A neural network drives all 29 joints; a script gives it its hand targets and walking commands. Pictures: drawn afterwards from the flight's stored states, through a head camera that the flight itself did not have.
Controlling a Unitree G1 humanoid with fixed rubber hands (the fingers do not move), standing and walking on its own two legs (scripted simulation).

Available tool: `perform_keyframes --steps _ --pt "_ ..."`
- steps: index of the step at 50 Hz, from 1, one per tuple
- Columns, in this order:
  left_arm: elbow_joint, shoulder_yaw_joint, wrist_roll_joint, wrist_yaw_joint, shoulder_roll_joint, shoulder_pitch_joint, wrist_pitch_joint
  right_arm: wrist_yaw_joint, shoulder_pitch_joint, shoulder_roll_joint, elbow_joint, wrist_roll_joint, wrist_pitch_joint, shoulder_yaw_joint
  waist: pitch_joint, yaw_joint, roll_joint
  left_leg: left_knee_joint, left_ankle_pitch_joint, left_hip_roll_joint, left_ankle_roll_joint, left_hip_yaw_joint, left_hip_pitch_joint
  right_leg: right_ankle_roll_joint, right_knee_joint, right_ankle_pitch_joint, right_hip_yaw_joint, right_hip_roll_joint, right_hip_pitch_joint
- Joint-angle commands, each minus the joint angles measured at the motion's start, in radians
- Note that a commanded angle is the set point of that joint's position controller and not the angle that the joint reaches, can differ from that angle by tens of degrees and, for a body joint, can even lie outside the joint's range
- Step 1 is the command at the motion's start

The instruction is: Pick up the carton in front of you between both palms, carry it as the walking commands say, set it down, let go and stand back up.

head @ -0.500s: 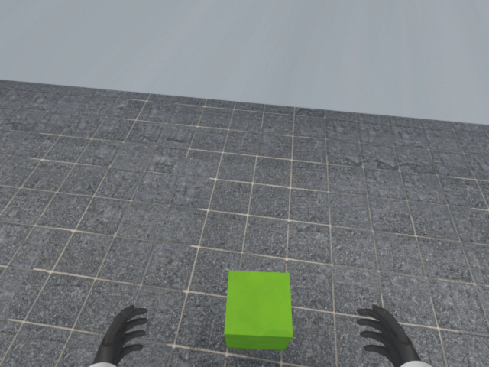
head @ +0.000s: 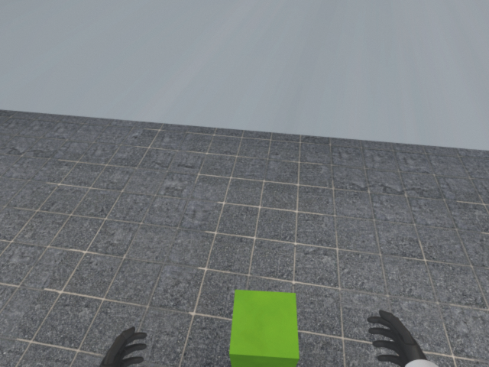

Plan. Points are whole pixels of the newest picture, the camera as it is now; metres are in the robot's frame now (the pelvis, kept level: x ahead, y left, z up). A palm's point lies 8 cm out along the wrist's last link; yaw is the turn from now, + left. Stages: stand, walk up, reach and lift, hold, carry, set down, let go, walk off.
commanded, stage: stand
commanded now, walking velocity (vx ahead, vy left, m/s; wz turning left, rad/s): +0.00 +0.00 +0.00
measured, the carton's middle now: (263, 333) +0.39 -0.04 -0.65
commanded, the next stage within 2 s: none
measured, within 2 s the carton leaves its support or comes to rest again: neither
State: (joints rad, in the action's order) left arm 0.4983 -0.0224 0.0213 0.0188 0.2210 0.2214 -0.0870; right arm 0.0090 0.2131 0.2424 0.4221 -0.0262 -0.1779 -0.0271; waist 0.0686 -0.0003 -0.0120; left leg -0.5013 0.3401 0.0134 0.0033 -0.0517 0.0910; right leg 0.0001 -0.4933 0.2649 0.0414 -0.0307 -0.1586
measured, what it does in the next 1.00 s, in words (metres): stands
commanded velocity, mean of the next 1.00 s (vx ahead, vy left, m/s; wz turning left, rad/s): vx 0.00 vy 0.00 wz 0.00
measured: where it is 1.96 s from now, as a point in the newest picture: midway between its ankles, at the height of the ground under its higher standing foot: outside the picture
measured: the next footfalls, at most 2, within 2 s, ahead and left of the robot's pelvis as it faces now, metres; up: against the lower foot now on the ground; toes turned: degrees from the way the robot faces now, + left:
none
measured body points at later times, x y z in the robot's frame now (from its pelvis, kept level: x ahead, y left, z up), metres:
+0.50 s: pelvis +0.01 -0.01 +0.00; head +0.02 -0.02 +0.45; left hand +0.14 +0.29 -0.09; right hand +0.15 -0.30 -0.10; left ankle -0.04 +0.12 -0.74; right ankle +0.00 -0.12 -0.74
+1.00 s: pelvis +0.00 -0.01 +0.01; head -0.01 -0.02 +0.46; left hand +0.10 +0.30 -0.10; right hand +0.12 -0.31 -0.11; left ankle -0.04 +0.12 -0.74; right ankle +0.00 -0.12 -0.74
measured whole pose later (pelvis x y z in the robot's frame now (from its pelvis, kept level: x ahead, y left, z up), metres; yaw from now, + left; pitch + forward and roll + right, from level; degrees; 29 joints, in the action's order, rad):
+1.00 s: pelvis +0.00 -0.01 +0.01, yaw +1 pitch -2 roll +0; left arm 0.95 -0.02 0.02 -0.01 0.36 0.14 0.01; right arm -0.02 0.18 0.37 0.90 -0.03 0.01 0.00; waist 0.02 0.01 -0.02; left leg -0.39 0.27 0.00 -0.02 -0.07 0.08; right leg -0.02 -0.41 0.22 0.01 -0.03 -0.15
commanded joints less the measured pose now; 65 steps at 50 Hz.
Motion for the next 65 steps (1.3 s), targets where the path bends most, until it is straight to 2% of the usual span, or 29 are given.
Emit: perform_keyframes --steps 1,3,10,23,65 --pt "0.024 -0.067 0.027 -0.038 0.211 -0.024 0.047 -0.036 -0.044 0.165 0.036 -0.016 0.098 -0.056 -0.044 0.004 -0.034 0.064 -0.097 -0.038 -0.026 -0.017 0.147 0.008 0.053 -0.099 0.025 0.069 -0.064" --pt "0.047 -0.062 0.029 -0.039 0.202 -0.046 0.064 -0.031 -0.052 0.160 0.068 -0.018 0.128 -0.052 -0.055 0.005 -0.011 0.067 -0.040 -0.042 -0.016 -0.038 0.141 0.001 0.074 -0.014 0.040 0.070 -0.086" --pt "0.142 -0.060 0.020 -0.037 0.221 -0.063 0.089 -0.028 -0.047 0.200 0.163 -0.016 0.170 -0.047 -0.125 0.005 0.016 0.050 -0.249 -0.064 -0.009 -0.053 0.089 -0.012 0.047 -0.225 0.045 0.085 -0.030" --pt "0.256 -0.051 0.013 -0.045 0.267 -0.075 0.099 -0.039 -0.035 0.238 0.276 -0.010 0.186 -0.033 -0.116 0.007 0.010 0.075 -0.331 -0.078 -0.007 -0.064 0.070 -0.022 0.062 -0.313 0.059 0.104 0.026" --pt "0.467 -0.019 -0.003 -0.032 0.322 -0.133 0.105 -0.032 -0.070 0.300 0.492 0.006 0.200 0.002 -0.057 0.011 0.008 0.198 -0.212 -0.104 0.001 -0.086 0.055 -0.024 0.171 -0.177 0.090 0.128 0.046"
